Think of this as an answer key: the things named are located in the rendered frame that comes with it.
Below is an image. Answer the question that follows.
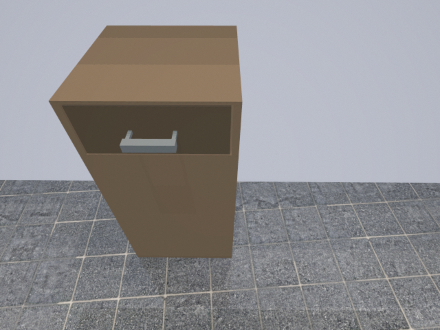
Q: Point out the handle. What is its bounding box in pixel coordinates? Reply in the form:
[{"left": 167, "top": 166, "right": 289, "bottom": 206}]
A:
[{"left": 120, "top": 131, "right": 177, "bottom": 153}]

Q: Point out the drawer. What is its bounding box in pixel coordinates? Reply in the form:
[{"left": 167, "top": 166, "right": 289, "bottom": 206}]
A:
[{"left": 62, "top": 104, "right": 232, "bottom": 154}]

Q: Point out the cabinet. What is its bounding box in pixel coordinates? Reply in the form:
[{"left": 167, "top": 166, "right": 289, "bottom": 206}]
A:
[{"left": 49, "top": 25, "right": 243, "bottom": 258}]

